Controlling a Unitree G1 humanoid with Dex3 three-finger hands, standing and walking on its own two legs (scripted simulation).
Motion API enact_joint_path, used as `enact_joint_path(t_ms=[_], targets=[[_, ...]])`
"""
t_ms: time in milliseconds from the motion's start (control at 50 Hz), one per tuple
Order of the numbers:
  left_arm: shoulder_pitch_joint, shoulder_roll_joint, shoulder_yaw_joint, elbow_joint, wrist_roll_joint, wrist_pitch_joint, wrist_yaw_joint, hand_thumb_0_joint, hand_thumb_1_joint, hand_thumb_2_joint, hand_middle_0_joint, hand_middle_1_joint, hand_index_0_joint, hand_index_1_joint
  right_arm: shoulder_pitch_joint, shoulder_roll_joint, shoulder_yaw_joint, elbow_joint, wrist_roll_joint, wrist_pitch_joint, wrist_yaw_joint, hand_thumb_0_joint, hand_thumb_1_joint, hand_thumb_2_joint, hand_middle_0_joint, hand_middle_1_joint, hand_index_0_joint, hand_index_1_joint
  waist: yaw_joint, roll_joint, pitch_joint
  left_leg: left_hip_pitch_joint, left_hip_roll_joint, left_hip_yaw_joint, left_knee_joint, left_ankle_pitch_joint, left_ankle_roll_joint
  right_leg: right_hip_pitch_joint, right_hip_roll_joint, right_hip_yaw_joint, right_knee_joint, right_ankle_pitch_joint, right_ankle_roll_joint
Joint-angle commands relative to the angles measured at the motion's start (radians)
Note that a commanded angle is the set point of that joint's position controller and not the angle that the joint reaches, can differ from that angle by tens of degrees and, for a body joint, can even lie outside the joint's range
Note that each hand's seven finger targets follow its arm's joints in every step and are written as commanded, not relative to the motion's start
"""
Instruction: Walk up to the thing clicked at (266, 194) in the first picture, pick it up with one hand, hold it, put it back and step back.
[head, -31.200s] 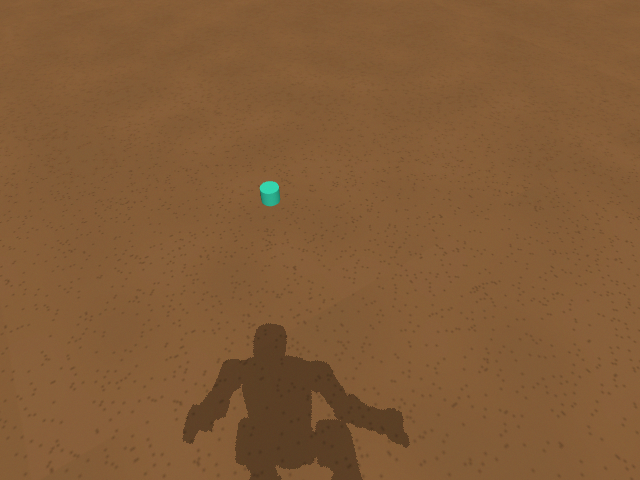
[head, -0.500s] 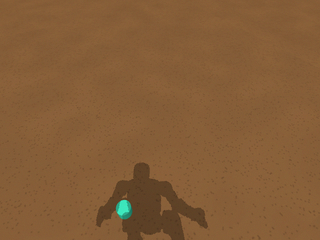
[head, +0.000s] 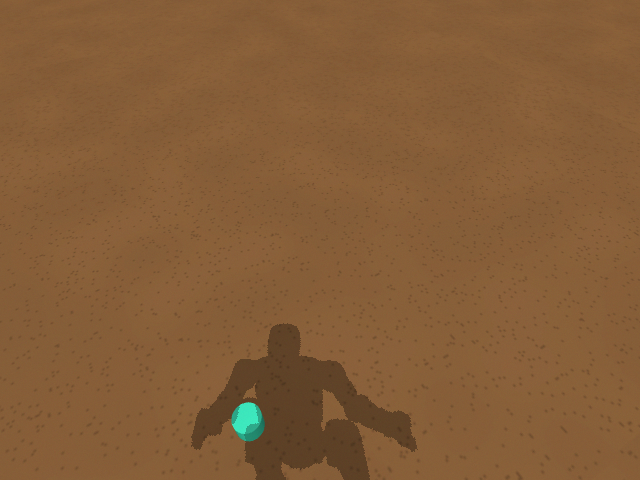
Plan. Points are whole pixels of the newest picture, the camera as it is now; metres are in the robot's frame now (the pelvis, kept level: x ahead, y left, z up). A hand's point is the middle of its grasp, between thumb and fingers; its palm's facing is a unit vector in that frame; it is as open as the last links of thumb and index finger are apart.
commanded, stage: stand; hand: left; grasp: from above
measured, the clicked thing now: (248, 421) +0.41 +0.24 -0.74
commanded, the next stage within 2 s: step back in 0.54 s
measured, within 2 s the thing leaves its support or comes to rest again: neither
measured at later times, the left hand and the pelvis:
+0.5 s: hand out of the picture +0.07 +0.24 -0.16, palm faces +0.01 -0.94 -0.34, open 7.4 cm; pelvis +0.00 +0.00 +0.00, yaw +0 degrees
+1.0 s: hand out of the picture +0.07 +0.30 -0.18, palm faces -0.04 -0.93 -0.38, open 7.4 cm; pelvis -0.08 +0.04 -0.02, yaw -1 degrees
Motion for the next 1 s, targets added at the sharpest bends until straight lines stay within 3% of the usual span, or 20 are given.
enact_joint_path(t_ms=[0,400,500,520,580,640,680,700,720,740,760,780,800,820,840,860,900,920,980], targets=[[-0.043,0.215,0.032,-0.064,-0.001,-0.025,0.009,0.0,0.9,0.9,-0.2,-0.3,-0.2,-0.301,-0.025,-0.198,-0.035,-0.057,-0.003,-0.021,-0.008,0.0,-0.9,-0.9,0.2,0.3,0.2,0.3,-0.011,-0.027,-0.072,0.005,0.103,-0.07,-0.048,0.201,0.034,0.024,-0.102,0.075,-0.05,0.173,-0.029],[-0.032,0.22,0.029,-0.068,-0.002,-0.026,0.004,0.0,0.9,0.9,-0.2,-0.3,-0.2,-0.3,-0.029,-0.204,-0.035,-0.059,-0.002,-0.02,-0.002,0.0,-0.9,-0.9,0.2,0.3,0.2,0.3,-0.007,-0.017,-0.046,-0.005,0.102,-0.072,-0.068,0.12,0.032,-0.007,-0.097,0.078,-0.069,0.093,-0.033],[-0.032,0.225,0.028,-0.075,-0.002,-0.027,0.002,0.0,0.9,0.9,-0.2,-0.3,-0.2,-0.3,-0.026,-0.215,-0.037,-0.058,-0.002,-0.022,-0.004,0.0,-0.9,-0.9,0.2,0.3,0.2,0.3,-0.009,-0.005,-0.07,0.0,0.106,-0.072,-0.06,0.141,0.032,0.014,-0.103,0.087,-0.06,0.132,-0.037],[-0.029,0.304,0.066,-0.103,-0.023,-0.019,0.007,0.0,0.9,0.9,-0.2,-0.3,-0.2,-0.3,-0.065,-0.264,-0.054,-0.088,0.005,-0.002,0.004,0.0,-0.9,-0.9,0.2,0.3,0.2,0.3,-0.005,-0.02,0.029,-0.069,0.085,-0.08,0.051,0.301,0.059,-0.064,-0.093,0.101,0.023,0.334,-0.043],[-0.016,0.293,0.076,-0.15,-0.026,-0.012,0.014,0.0,0.9,0.9,-0.2,-0.3,-0.2,-0.3,-0.019,-0.242,-0.06,-0.122,0.02,0.013,0.006,0.0,-0.9,-0.9,0.2,0.3,0.2,0.3,-0.018,-0.044,-0.096,-0.064,0.069,-0.047,0.16,0.359,0.071,-0.015,-0.11,0.099,0.088,0.425,-0.09],[-0.048,0.316,0.084,-0.205,-0.017,0.001,0.014,0.0,0.9,0.9,-0.2,-0.3,-0.2,-0.3,-0.006,-0.231,-0.07,-0.155,0.02,0.032,0.009,0.0,-0.9,-0.9,0.2,0.3,0.2,0.3,-0.021,-0.102,-0.131,-0.074,0.002,-0.003,0.303,0.189,0.061,-0.079,-0.193,0.172,0.066,0.388,-0.168],[-0.101,0.339,0.089,-0.252,-0.001,0.008,0.015,0.0,0.9,0.9,-0.2,-0.3,-0.2,-0.3,0.027,-0.226,-0.079,-0.176,0.013,0.05,0.016,0.0,-0.9,-0.9,0.2,0.3,0.2,0.3,-0.034,-0.204,-0.115,-0.104,-0.06,0.003,0.474,-0.154,0.064,-0.162,-0.287,0.246,0.04,0.363,-0.242],[-0.122,0.344,0.091,-0.277,0.008,0.009,0.016,0.0,0.9,0.9,-0.2,-0.3,-0.2,-0.3,0.059,-0.229,-0.085,-0.184,0.009,0.057,0.021,0.0,-0.9,-0.9,0.2,0.3,0.2,0.3,-0.042,-0.229,-0.117,-0.11,-0.058,-0.02,0.547,-0.285,0.073,-0.201,-0.315,0.259,0.053,0.344,-0.265],[-0.137,0.343,0.089,-0.293,0.013,0.011,0.018,0.0,0.9,0.9,-0.2,-0.3,-0.2,-0.3,0.082,-0.229,-0.089,-0.193,0.01,0.059,0.025,0.0,-0.9,-0.9,0.2,0.3,0.2,0.3,-0.055,-0.236,-0.103,-0.101,-0.042,-0.041,0.55,-0.319,0.083,-0.242,-0.313,0.242,0.079,0.332,-0.263],[-0.161,0.333,0.084,-0.305,0.014,0.013,0.02,0.0,0.9,0.9,-0.2,-0.3,-0.2,-0.3,0.107,-0.232,-0.094,-0.195,0.013,0.055,0.027,0.0,-0.9,-0.9,0.2,0.3,0.2,0.3,-0.073,-0.225,-0.097,-0.097,-0.028,-0.049,0.486,-0.272,0.087,-0.244,-0.284,0.211,0.131,0.334,-0.235],[-0.168,0.321,0.079,-0.316,0.011,0.016,0.02,0.0,0.9,0.9,-0.2,-0.3,-0.2,-0.3,0.14,-0.231,-0.094,-0.191,0.013,0.045,0.026,0.0,-0.9,-0.9,0.2,0.3,0.2,0.3,-0.082,-0.195,-0.098,-0.099,-0.01,-0.03,0.33,-0.107,0.084,-0.206,-0.227,0.164,0.216,0.316,-0.179],[-0.144,0.282,0.07,-0.32,0.0,0.027,0.019,0.0,0.9,0.9,-0.2,-0.3,-0.2,-0.3,0.116,-0.265,-0.102,-0.2,0.0,0.036,0.021,0.0,-0.9,-0.9,0.2,0.3,0.2,0.3,-0.068,-0.023,-0.071,-0.138,0.073,-0.115,0.139,0.216,0.095,-0.208,-0.099,0.079,0.36,0.184,-0.111],[-0.117,0.233,0.063,-0.329,-0.014,0.037,0.023,0.0,0.9,0.9,-0.2,-0.3,-0.2,-0.3,0.088,-0.334,-0.12,-0.216,-0.017,0.028,0.017,0.0,-0.9,-0.9,0.2,0.3,0.2,0.3,-0.049,0.169,-0.053,-0.081,0.203,-0.321,0.053,0.47,0.146,-0.323,0.078,0.048,0.541,-0.08,-0.058],[-0.083,0.225,0.063,-0.328,-0.009,0.049,0.03,0.0,0.9,0.9,-0.2,-0.3,-0.2,-0.3,0.104,-0.348,-0.122,-0.228,-0.028,0.019,0.014,0.0,-0.9,-0.9,0.2,0.3,0.2,0.3,-0.037,0.137,-0.067,-0.056,0.265,-0.369,0.066,0.637,0.197,-0.37,0.127,0.156,0.676,-0.431,-0.056],[-0.043,0.226,0.062,-0.325,-0.008,0.052,0.039,0.0,0.9,0.9,-0.2,-0.3,-0.2,-0.3,0.081,-0.386,-0.13,-0.248,-0.02,0.018,0.009,0.0,-0.9,-0.9,0.2,0.3,0.2,0.3,-0.041,0.175,-0.113,-0.039,0.325,-0.42,0.066,0.662,0.245,-0.388,0.152,0.217,0.774,-0.482,-0.058],[-0.047,0.236,0.067,-0.317,-0.005,0.051,0.046,0.0,0.9,0.9,-0.2,-0.3,-0.2,-0.3,0.05,-0.374,-0.129,-0.271,-0.019,0.02,0.003,0.0,-0.9,-0.9,0.2,0.3,0.2,0.3,-0.039,0.168,-0.109,-0.063,0.332,-0.432,0.059,0.601,0.259,-0.389,0.15,0.256,0.844,-0.462,-0.06],[0.0,0.255,0.065,-0.305,-0.015,0.049,0.042,0.0,0.9,0.9,-0.2,-0.3,-0.2,-0.3,-0.025,-0.309,-0.117,-0.303,-0.023,0.014,-0.014,0.0,-0.9,-0.9,0.2,0.3,0.2,0.3,-0.002,0.137,-0.112,-0.017,0.247,-0.287,0.13,0.584,0.246,-0.434,0.132,0.254,0.914,-0.356,-0.048],[0.012,0.257,0.069,-0.309,-0.014,0.049,0.037,0.0,0.9,0.9,-0.2,-0.3,-0.2,-0.3,-0.016,-0.295,-0.112,-0.315,-0.021,0.012,-0.02,0.0,-0.9,-0.9,0.2,0.3,0.2,0.3,0.007,0.13,-0.112,-0.009,0.228,-0.254,0.15,0.569,0.247,-0.436,0.127,0.239,0.925,-0.327,-0.042],[0.011,0.259,0.077,-0.341,0.001,0.042,0.028,0.0,0.9,0.9,-0.2,-0.3,-0.2,-0.3,0.055,-0.276,-0.117,-0.322,-0.016,0.011,-0.026,0.0,-0.9,-0.9,0.2,0.3,0.2,0.3,-0.029,0.091,-0.124,0.081,0.233,-0.246,0.16,0.552,0.273,-0.44,0.119,0.21,0.857,-0.329,-0.009]])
